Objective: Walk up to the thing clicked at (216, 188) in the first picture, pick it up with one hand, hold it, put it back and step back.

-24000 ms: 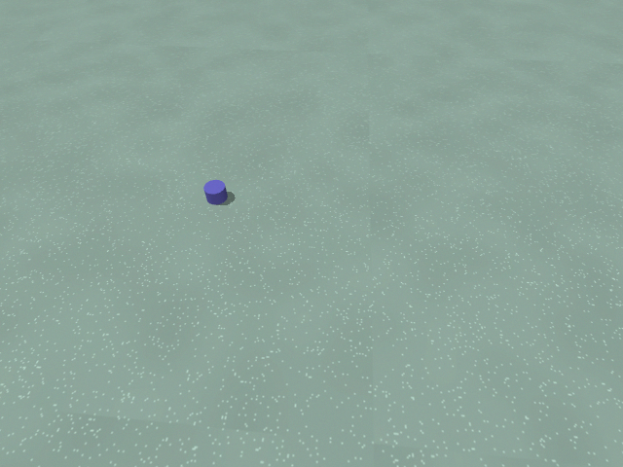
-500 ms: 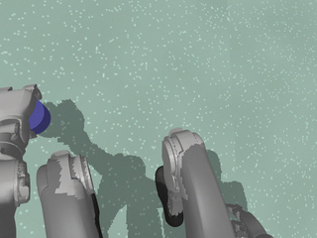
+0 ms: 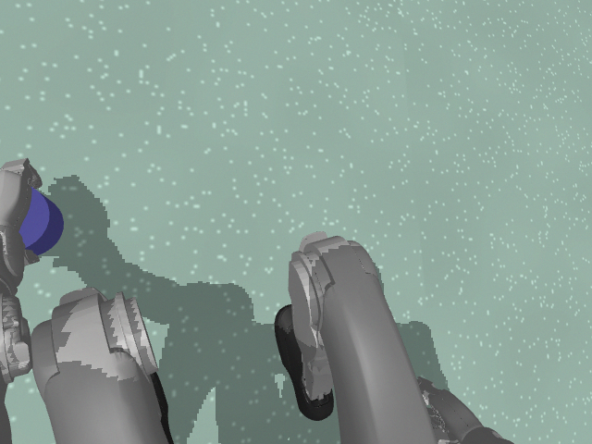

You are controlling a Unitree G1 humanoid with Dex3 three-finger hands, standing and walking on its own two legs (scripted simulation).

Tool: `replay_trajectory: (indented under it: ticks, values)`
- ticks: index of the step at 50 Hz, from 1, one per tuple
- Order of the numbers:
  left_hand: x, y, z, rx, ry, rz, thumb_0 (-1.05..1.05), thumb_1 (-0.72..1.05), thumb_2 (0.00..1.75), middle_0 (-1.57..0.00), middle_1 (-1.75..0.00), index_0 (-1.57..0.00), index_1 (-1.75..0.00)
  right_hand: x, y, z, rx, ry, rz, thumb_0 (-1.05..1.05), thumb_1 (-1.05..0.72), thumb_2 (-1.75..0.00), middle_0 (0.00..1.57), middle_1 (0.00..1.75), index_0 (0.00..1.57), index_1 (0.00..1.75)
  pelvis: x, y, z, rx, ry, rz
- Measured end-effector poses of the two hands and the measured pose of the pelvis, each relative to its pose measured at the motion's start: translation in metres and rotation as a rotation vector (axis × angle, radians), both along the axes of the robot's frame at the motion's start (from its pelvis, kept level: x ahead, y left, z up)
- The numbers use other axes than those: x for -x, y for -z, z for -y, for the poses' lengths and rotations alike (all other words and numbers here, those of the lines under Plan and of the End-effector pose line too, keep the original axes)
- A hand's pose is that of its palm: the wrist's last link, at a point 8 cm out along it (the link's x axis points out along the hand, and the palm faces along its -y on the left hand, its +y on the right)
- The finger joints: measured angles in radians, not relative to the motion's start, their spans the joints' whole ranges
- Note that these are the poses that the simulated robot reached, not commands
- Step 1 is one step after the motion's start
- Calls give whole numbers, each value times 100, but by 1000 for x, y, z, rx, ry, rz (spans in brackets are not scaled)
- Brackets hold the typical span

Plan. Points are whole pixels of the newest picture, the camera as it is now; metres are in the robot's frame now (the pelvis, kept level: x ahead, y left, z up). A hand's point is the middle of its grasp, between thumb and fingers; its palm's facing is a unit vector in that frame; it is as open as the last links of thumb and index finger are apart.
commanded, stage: rest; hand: left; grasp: from above
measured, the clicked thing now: (17, 221) +0.42 +0.28 -0.26
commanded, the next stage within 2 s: open in 0.44 s
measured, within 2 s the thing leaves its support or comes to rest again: rests again in 1.96 s
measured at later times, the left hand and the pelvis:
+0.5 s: hand (11, 225) +0.41 +0.28 -0.24, palm faces -0.46 -0.15 -0.88, open 11.8 cm; pelvis -0.01 +0.00 +0.00, yaw -2 degrees
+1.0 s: hand (15, 224) +0.42 +0.28 -0.25, palm faces -0.45 -0.12 -0.89, open 13.5 cm; pelvis -0.01 +0.01 +0.00, yaw -3 degrees
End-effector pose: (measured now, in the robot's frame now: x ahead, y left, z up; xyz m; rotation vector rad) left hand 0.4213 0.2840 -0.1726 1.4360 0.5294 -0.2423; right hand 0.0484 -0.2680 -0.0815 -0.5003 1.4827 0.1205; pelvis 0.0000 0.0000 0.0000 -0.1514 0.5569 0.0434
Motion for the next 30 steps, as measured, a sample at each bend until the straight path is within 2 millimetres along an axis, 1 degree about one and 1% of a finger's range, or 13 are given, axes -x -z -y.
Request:
replay_trajectory:
  ticks: [6, 13, 30]
  values:
    - [0, 6, -3, 6, -17, 11, 0, -32, 81, -43, -89, -49, -85, 0, -3, 0, -3, -23, 3, 0, -90, -89, 21, 30, 20, 30, 0, 3, -1, 11, 4, 13]
    - [0, 6, -4, 11, -15, 9, 0, -33, 81, -43, -89, -49, -85, 3, -5, 1, -2, -46, 5, 0, -90, -90, 21, 30, 20, 30, 2, 5, -2, 19, 7, 26]
    - [0, 6, -3, 2, -7, 8, 0, -32, 81, -43, -89, -49, -85, 24, -16, -6, -19, -87, -18, 0, -90, -90, 21, 30, 20, 30, 7, 5, -4, 36, 18, 61]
